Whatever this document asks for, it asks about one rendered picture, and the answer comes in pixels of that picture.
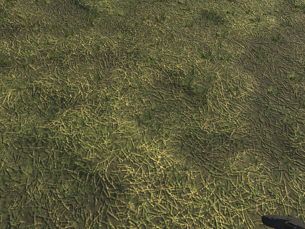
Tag robot right hand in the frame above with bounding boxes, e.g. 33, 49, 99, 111
261, 215, 305, 229

